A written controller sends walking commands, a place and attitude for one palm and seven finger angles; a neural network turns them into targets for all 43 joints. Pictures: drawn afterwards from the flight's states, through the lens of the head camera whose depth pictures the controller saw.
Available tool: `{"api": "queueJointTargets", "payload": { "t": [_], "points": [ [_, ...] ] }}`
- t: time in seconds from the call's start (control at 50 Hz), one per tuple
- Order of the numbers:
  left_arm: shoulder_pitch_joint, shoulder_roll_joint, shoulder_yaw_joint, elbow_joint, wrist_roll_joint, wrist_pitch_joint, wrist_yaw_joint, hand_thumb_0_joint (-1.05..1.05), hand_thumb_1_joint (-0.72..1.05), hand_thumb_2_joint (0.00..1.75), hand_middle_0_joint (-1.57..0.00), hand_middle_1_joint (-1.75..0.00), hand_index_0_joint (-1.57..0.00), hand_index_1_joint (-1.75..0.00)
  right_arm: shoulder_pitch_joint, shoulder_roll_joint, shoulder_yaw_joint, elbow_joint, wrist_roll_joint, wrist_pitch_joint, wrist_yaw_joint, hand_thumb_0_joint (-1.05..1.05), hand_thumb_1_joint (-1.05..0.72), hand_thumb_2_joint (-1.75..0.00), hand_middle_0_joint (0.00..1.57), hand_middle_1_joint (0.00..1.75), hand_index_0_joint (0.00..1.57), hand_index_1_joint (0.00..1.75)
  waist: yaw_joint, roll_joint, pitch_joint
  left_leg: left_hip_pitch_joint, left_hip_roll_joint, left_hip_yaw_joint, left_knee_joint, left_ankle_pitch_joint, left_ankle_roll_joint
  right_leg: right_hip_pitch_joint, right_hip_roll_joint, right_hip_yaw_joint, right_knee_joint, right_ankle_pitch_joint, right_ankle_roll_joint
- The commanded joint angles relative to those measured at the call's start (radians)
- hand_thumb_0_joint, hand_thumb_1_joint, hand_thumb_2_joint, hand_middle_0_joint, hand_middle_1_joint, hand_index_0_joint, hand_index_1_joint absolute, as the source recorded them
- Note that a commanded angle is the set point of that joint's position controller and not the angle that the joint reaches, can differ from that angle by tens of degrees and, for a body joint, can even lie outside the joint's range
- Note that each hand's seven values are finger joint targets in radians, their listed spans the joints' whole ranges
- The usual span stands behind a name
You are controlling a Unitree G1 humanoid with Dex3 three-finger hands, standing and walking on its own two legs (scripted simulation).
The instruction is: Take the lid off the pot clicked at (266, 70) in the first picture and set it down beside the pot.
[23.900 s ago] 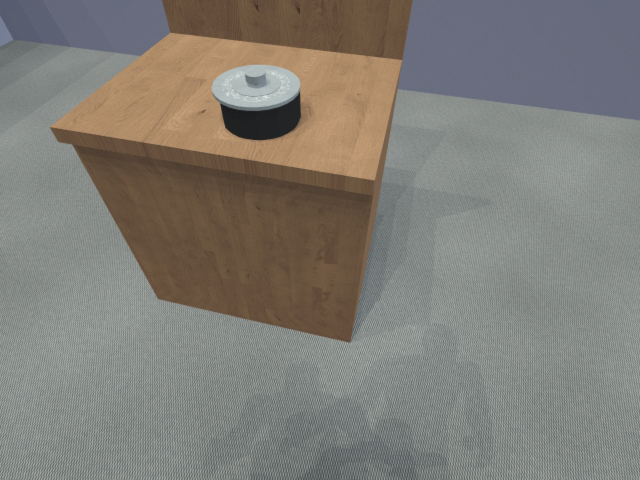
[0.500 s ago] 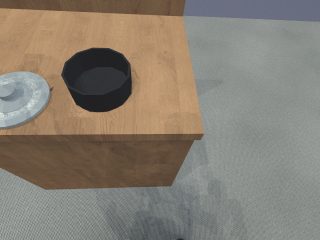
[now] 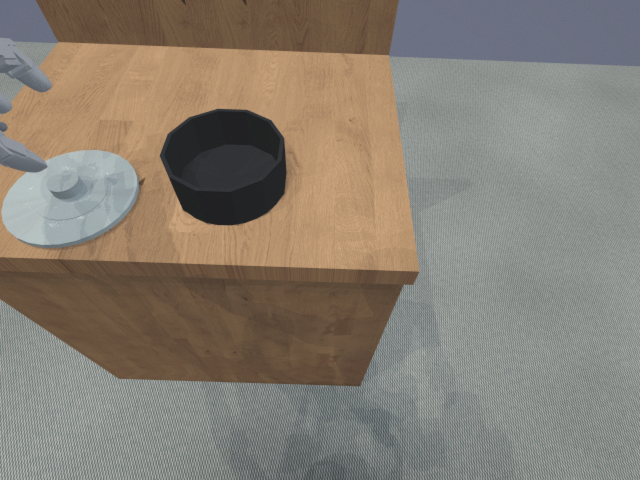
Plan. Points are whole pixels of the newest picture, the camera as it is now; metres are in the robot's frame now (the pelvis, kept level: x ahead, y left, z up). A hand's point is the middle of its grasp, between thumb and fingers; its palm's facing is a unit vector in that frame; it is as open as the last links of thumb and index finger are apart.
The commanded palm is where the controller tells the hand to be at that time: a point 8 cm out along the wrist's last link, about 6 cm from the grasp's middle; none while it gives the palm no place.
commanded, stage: draw the hand back to the body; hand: left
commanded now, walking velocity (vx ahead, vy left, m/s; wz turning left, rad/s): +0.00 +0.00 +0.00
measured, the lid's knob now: (65, 184) +0.52 +0.38 +0.03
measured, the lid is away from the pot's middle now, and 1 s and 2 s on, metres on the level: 0.24 0.24 0.24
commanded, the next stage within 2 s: step back with the hand held close in 1.72 s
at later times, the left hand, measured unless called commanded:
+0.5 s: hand (17, 130) +0.41 +0.28 +0.22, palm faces +0.52 -0.82 -0.23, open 9.7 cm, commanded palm +0.34 +0.31 +0.24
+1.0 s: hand (22, 219) +0.31 +0.24 +0.22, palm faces +0.51 -0.82 -0.25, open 7.6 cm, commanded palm +0.25 +0.27 +0.23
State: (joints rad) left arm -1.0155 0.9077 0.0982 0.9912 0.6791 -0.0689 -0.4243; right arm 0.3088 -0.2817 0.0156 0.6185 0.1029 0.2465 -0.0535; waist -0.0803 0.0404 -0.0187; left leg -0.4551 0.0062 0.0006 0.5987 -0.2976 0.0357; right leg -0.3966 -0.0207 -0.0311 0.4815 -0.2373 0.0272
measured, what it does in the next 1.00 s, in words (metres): shifts its weight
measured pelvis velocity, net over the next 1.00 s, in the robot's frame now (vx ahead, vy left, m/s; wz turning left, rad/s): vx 0.01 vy -0.05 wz -0.02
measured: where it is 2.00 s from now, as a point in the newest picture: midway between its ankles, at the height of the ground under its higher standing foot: outside the picture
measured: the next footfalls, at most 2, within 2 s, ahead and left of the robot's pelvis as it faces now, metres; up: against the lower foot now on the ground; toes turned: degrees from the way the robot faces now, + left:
none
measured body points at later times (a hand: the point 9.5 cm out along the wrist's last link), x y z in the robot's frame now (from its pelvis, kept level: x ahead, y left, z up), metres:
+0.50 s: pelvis +0.02 -0.04 +0.01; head +0.03 -0.05 +0.46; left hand +0.37 +0.32 +0.24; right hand +0.13 -0.31 -0.10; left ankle +0.00 +0.09 -0.73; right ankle +0.00 -0.15 -0.73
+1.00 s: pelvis +0.01 -0.05 +0.01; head +0.00 -0.07 +0.46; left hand +0.27 +0.28 +0.23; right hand +0.19 -0.28 -0.08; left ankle +0.00 +0.09 -0.73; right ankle +0.00 -0.15 -0.73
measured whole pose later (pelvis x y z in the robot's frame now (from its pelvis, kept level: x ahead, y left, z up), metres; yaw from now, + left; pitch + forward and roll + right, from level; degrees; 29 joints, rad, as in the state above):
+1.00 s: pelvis +0.01 -0.05 +0.01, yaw -1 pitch -3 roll +0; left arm -0.08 0.41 0.40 0.00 -0.09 -0.02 0.09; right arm 0.16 -0.25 0.03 0.70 0.03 -0.07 -0.07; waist 0.05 0.06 0.00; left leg -0.08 0.05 0.02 0.37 -0.24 -0.03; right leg -0.08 0.03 -0.02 0.35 -0.22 -0.02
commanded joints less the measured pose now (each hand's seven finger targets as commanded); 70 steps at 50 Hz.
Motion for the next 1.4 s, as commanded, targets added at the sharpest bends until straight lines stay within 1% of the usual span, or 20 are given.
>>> {"api": "queueJointTargets", "payload": {
  "t": [0.0,0.04,0.08,0.14,0.18,0.32,0.38,0.46,0.48,0.52,0.62,0.72,0.8,0.84,0.92,1.0,1.1,1.16,1.28,1.38],
  "points": [
    [-0.364,0.112,0.187,-0.210,-0.466,-0.037,0.282,0.00,0.06,0.51,-0.30,-0.95,-0.30,-0.95,0.078,-0.175,-0.045,-0.102,-0.013,-0.097,-0.036,0.00,-0.90,-0.90,0.20,0.30,0.20,0.30,-0.014,0.072,-0.278,0.404,0.058,-0.123,-0.157,0.141,-0.029,-0.015,0.044,-0.008,-0.075,0.053,-0.073],
    [-0.330,0.193,0.303,-0.340,-0.526,-0.055,0.356,0.00,0.06,0.51,-0.30,-0.95,-0.30,-0.95,0.063,-0.175,-0.043,-0.107,-0.022,-0.129,-0.039,0.00,-0.90,-0.90,0.20,0.30,0.20,0.30,0.017,0.073,-0.399,0.409,0.035,-0.071,-0.126,0.285,-0.019,0.110,0.037,-0.003,-0.067,0.171,-0.072],
    [-0.285,0.163,0.329,-0.442,-0.586,-0.065,0.400,0.00,0.10,0.53,-0.30,-0.91,-0.30,-0.91,0.039,-0.175,-0.043,-0.107,-0.030,-0.156,-0.034,0.00,-0.90,-0.90,0.20,0.30,0.20,0.30,0.029,0.105,-0.431,0.423,0.032,-0.048,-0.128,0.393,-0.035,0.168,0.040,-0.008,-0.071,0.227,-0.070],
    [-0.180,0.056,0.311,-0.514,-0.653,-0.057,0.449,0.00,0.16,0.56,-0.29,-0.86,-0.29,-0.86,0.008,-0.163,-0.045,-0.094,-0.036,-0.194,-0.021,0.00,-0.90,-0.90,0.20,0.30,0.20,0.30,0.032,0.175,-0.362,0.428,0.040,-0.027,-0.148,0.434,-0.047,0.185,0.048,-0.007,-0.094,0.239,-0.065],
    [-0.127,0.083,0.366,-0.553,-0.671,-0.053,0.476,0.00,0.20,0.58,-0.29,-0.83,-0.29,-0.83,-0.003,-0.169,-0.047,-0.079,-0.043,-0.211,-0.019,0.00,-0.90,-0.90,0.20,0.30,0.20,0.30,0.046,0.167,-0.331,0.408,0.036,-0.017,-0.158,0.466,-0.043,0.223,0.050,-0.008,-0.104,0.274,-0.068],
    [0.095,0.029,0.407,-0.650,-0.721,-0.032,0.507,0.00,0.35,0.64,-0.27,-0.72,-0.27,-0.72,-0.061,-0.155,-0.053,-0.066,-0.046,-0.248,-0.017,0.00,-0.90,-0.90,0.20,0.30,0.20,0.30,0.073,0.036,-0.285,0.342,0.017,0.039,-0.187,0.479,-0.012,0.366,0.040,0.000,-0.103,0.417,-0.050],
    [0.102,-0.043,0.356,-0.688,-0.729,-0.027,0.506,0.00,0.41,0.67,-0.26,-0.67,-0.26,-0.67,-0.092,-0.149,-0.055,-0.055,-0.043,-0.265,-0.019,0.00,-0.90,-0.90,0.20,0.30,0.20,0.30,0.064,0.038,-0.232,0.343,0.010,0.051,-0.198,0.424,-0.005,0.338,0.042,0.003,-0.124,0.388,-0.048],
    [0.189,-0.010,0.406,-0.751,-0.735,-0.020,0.521,0.00,0.50,0.71,-0.25,-0.61,-0.25,-0.61,-0.119,-0.145,-0.053,-0.052,-0.044,-0.282,-0.022,0.00,-0.90,-0.90,0.20,0.30,0.20,0.30,0.083,-0.004,-0.251,0.350,-0.001,0.057,-0.207,0.387,0.004,0.373,0.036,0.010,-0.118,0.403,-0.041],
    [0.187,-0.017,0.400,-0.811,-0.737,-0.026,0.518,0.00,0.52,0.72,-0.25,-0.59,-0.25,-0.59,-0.135,-0.143,-0.051,-0.055,-0.043,-0.287,-0.022,0.00,-0.90,-0.90,0.20,0.30,0.20,0.30,0.088,0.040,-0.259,0.358,-0.004,0.057,-0.208,0.393,0.002,0.381,0.035,0.011,-0.120,0.404,-0.044],
    [0.220,-0.092,0.347,-0.841,-0.745,-0.023,0.518,0.00,0.56,0.74,-0.24,-0.56,-0.24,-0.56,-0.154,-0.130,-0.046,-0.053,-0.042,-0.298,-0.021,0.00,-0.90,-0.90,0.20,0.30,0.20,0.30,0.082,0.038,-0.237,0.372,-0.003,0.061,-0.214,0.383,0.001,0.363,0.038,0.009,-0.130,0.385,-0.040],
    [0.354,-0.052,0.427,-0.932,-0.745,-0.022,0.538,0.00,0.67,0.79,-0.23,-0.48,-0.23,-0.48,-0.180,-0.124,-0.044,-0.050,-0.052,-0.320,-0.024,0.00,-0.90,-0.90,0.20,0.30,0.20,0.30,0.106,0.030,-0.252,0.382,-0.007,0.062,-0.219,0.389,0.002,0.396,0.037,0.012,-0.126,0.406,-0.036],
    [0.459,-0.150,0.378,-1.030,-0.761,-0.017,0.529,0.00,0.77,0.84,-0.22,-0.40,-0.22,-0.40,-0.223,-0.103,-0.035,-0.058,-0.055,-0.335,-0.023,0.00,-0.90,-0.90,0.20,0.30,0.20,0.30,0.109,0.026,-0.208,0.385,-0.008,0.071,-0.232,0.363,-0.002,0.384,0.042,0.008,-0.140,0.371,-0.031],
    [0.527,-0.128,0.422,-1.090,-0.762,-0.014,0.534,0.00,0.86,0.88,-0.21,-0.33,-0.21,-0.33,-0.235,-0.102,-0.034,-0.058,-0.063,-0.345,-0.027,0.00,-0.90,-0.90,0.20,0.30,0.20,0.30,0.118,0.016,-0.197,0.389,-0.008,0.070,-0.237,0.354,0.000,0.387,0.043,0.010,-0.145,0.362,-0.030],
    [0.594,-0.165,0.409,-1.124,-0.768,-0.010,0.530,0.00,0.90,0.90,-0.20,-0.30,-0.20,-0.30,-0.250,-0.093,-0.031,-0.065,-0.065,-0.349,-0.027,0.00,-0.90,-0.90,0.20,0.30,0.20,0.30,0.124,0.002,-0.187,0.391,-0.010,0.073,-0.241,0.350,0.000,0.393,0.044,0.009,-0.147,0.360,-0.028],
    [0.648,-0.228,0.372,-1.234,-0.770,-0.017,0.528,0.00,0.90,0.90,-0.20,-0.30,-0.20,-0.30,-0.270,-0.080,-0.028,-0.068,-0.071,-0.368,-0.025,0.00,-0.90,-0.90,0.20,0.30,0.20,0.30,0.122,0.042,-0.159,0.408,-0.007,0.076,-0.246,0.356,-0.004,0.373,0.048,0.004,-0.157,0.344,-0.031],
    [0.763,-0.213,0.423,-1.280,-0.774,-0.018,0.534,0.00,0.90,0.90,-0.20,-0.30,-0.20,-0.30,-0.270,-0.078,-0.031,-0.064,-0.080,-0.376,-0.025,0.00,-0.90,-0.90,0.20,0.30,0.20,0.30,0.133,0.010,-0.141,0.399,-0.006,0.072,-0.256,0.331,-0.006,0.379,0.050,0.001,-0.163,0.314,-0.032],
    [0.851,-0.288,0.369,-1.413,-0.774,-0.036,0.529,0.00,0.90,0.90,-0.20,-0.30,-0.20,-0.30,-0.292,-0.063,-0.027,-0.071,-0.084,-0.399,-0.023,0.00,-0.90,-0.90,0.20,0.30,0.20,0.30,0.132,0.058,-0.118,0.417,-0.004,0.070,-0.269,0.310,-0.013,0.360,0.053,-0.004,-0.175,0.266,-0.036],
    [0.948,-0.290,0.389,-1.473,-0.771,-0.045,0.533,0.00,0.90,0.90,-0.20,-0.30,-0.20,-0.30,-0.288,-0.061,-0.030,-0.071,-0.092,-0.413,-0.023,0.00,-0.90,-0.90,0.20,0.30,0.20,0.30,0.141,0.052,-0.136,0.418,-0.005,0.072,-0.270,0.332,-0.014,0.382,0.052,-0.008,-0.169,0.289,-0.036],
    [1.054,-0.344,0.353,-1.539,-0.769,-0.055,0.523,0.00,0.90,0.90,-0.20,-0.30,-0.20,-0.30,-0.295,-0.051,-0.029,-0.070,-0.096,-0.425,-0.021,0.00,-0.90,-0.90,0.20,0.30,0.20,0.30,0.133,0.047,-0.046,0.399,-0.001,0.065,-0.284,0.259,-0.019,0.335,0.053,-0.010,-0.196,0.201,-0.036],
    [1.216,-0.342,0.368,-1.647,-0.763,-0.073,0.527,0.00,0.90,0.90,-0.20,-0.30,-0.20,-0.30,-0.291,-0.045,-0.031,-0.079,-0.106,-0.446,-0.018,0.00,-0.90,-0.90,0.20,0.30,0.20,0.30,0.146,0.033,-0.061,0.396,-0.001,0.054,-0.287,0.239,-0.022,0.353,0.053,-0.015,-0.194,0.169,-0.038]
  ]
}}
